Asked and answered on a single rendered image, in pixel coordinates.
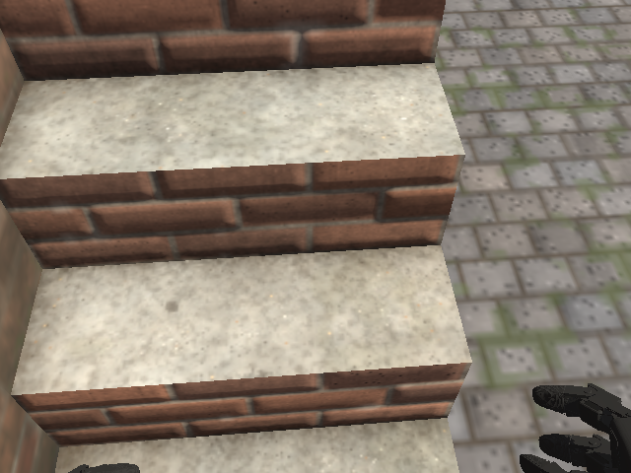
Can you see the robot right hand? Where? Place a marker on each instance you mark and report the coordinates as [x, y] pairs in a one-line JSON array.
[[599, 409]]

